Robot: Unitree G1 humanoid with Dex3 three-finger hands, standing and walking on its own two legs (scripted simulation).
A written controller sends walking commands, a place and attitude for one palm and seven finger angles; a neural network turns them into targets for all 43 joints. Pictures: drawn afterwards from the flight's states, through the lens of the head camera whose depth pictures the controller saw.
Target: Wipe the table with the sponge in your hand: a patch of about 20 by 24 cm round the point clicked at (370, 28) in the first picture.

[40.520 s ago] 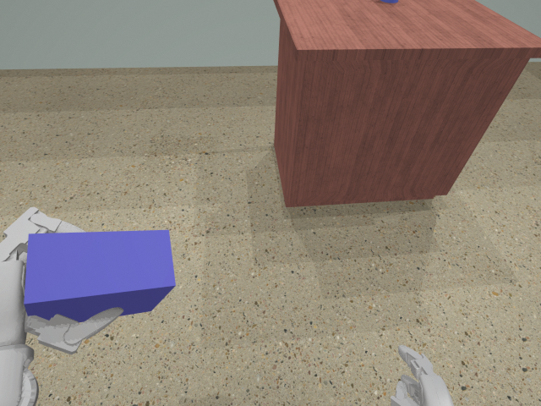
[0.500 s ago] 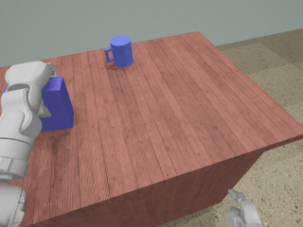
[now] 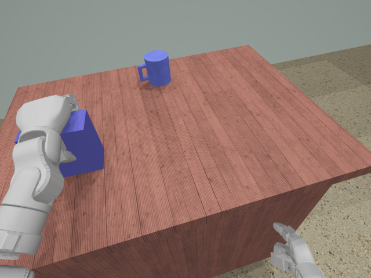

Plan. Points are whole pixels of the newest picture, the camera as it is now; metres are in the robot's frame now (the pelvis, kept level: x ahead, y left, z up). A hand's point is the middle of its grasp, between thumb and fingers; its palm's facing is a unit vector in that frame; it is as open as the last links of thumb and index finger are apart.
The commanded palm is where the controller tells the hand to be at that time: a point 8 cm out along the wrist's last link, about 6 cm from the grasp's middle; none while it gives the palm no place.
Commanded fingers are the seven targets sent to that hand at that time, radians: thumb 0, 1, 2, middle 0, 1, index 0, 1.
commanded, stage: wipe back along the first lane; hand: left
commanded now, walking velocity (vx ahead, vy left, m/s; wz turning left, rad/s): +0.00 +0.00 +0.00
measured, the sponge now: (70, 152) +0.32 +0.32 +0.10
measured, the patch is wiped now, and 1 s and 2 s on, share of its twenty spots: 1.00 1.00 1.00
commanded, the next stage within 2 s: lift the sponge slowly off the table in 1.12 s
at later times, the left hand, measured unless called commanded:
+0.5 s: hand (67, 146) +0.29 +0.28 +0.16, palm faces +0.11 -0.04 -0.99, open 10.7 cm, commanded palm +0.24 +0.27 +0.18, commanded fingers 0.00 0.10 1.30 -1.20 -1.60 -1.20 -1.60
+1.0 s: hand (65, 168) +0.24 +0.26 +0.16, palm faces +0.16 -0.05 -0.99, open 10.7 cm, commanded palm +0.19 +0.25 +0.18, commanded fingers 0.00 0.10 1.30 -1.20 -1.60 -1.20 -1.60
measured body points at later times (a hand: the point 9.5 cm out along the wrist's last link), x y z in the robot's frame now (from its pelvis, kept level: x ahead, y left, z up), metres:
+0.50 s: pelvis +0.00 -0.03 +0.00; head -0.01 -0.07 +0.44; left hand +0.28 +0.28 +0.22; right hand +0.21 -0.25 -0.10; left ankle -0.03 +0.06 -0.74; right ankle +0.01 -0.14 -0.74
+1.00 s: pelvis -0.01 -0.04 -0.01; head -0.03 -0.09 +0.44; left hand +0.23 +0.26 +0.22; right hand +0.23 -0.25 -0.09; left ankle -0.03 +0.06 -0.74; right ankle +0.01 -0.14 -0.74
